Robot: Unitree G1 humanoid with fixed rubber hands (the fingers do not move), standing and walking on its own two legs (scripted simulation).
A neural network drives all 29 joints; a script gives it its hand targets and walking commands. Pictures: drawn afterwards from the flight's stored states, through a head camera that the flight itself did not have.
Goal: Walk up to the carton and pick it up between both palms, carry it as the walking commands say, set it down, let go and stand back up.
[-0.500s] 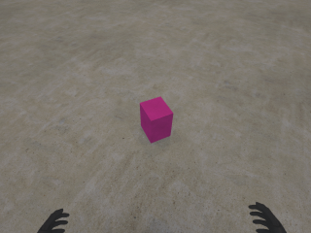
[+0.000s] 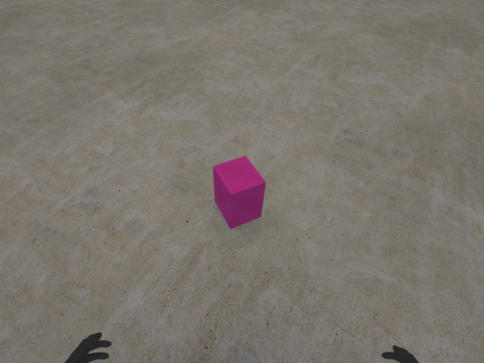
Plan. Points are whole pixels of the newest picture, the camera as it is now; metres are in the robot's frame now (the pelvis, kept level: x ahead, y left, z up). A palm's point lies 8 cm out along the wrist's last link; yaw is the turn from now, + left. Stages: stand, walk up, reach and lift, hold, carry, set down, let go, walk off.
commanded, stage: walk up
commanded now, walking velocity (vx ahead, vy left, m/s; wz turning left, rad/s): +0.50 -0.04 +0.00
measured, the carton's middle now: (238, 192) +1.00 +0.04 -0.63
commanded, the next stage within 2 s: none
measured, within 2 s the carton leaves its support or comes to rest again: neither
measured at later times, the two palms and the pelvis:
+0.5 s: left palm (88, 347) +0.17 +0.27 -0.09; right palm (388, 286) +0.30 -0.28 -0.09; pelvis +0.17 -0.02 +0.01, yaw -1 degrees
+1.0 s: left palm (152, 210) +0.47 +0.23 -0.10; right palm (387, 245) +0.40 -0.32 -0.10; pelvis +0.34 -0.04 +0.00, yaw -1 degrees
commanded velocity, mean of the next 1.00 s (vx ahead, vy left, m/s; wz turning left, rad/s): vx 0.44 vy -0.03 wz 0.00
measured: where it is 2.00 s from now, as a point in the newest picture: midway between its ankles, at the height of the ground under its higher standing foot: (256, 313)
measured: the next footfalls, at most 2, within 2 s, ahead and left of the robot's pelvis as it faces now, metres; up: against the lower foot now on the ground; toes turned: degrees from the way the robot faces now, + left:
right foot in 0.16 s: +0.11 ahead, -0.16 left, +0.00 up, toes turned -3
left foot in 0.58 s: +0.35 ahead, +0.11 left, +0.00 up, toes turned +4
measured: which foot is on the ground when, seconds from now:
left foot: down 0.00-0.18, up 0.20-0.56, down 0.58-1.00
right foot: up 0.00-0.14, down 0.16-0.58, up 0.60-0.98, down 1.00-1.00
